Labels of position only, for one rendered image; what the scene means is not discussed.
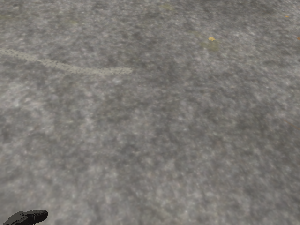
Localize left robot hand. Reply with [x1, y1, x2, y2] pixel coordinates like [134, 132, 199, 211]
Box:
[2, 210, 48, 225]

